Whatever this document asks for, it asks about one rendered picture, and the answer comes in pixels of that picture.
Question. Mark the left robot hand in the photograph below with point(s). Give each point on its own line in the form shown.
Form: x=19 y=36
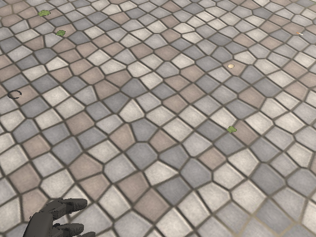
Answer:
x=41 y=223

